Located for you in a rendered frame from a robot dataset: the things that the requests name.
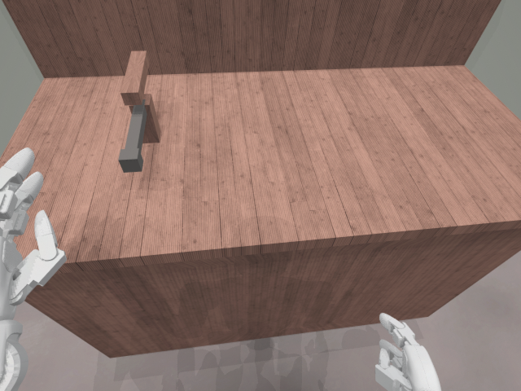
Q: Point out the tap lever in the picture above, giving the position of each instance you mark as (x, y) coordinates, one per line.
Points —
(130, 158)

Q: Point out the right robot hand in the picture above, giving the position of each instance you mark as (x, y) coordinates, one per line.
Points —
(411, 369)

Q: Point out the counter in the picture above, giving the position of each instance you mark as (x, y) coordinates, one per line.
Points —
(307, 165)

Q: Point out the left robot hand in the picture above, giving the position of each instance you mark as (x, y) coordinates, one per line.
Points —
(16, 196)

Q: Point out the robot left forearm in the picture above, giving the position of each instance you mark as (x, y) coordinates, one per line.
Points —
(13, 356)

